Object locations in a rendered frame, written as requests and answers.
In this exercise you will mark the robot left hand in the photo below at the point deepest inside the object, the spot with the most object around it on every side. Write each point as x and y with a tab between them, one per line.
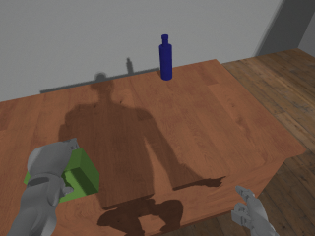
53	159

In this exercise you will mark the sponge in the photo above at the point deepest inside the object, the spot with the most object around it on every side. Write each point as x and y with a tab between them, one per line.
80	174

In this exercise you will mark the right robot forearm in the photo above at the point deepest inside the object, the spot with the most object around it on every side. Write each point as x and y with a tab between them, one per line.
261	227

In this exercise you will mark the left robot forearm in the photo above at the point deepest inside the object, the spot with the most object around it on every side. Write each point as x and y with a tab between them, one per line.
38	204

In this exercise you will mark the robot right hand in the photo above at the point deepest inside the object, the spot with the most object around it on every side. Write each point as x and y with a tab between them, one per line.
253	210

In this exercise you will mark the table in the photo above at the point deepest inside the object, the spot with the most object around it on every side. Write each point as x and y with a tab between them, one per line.
169	153

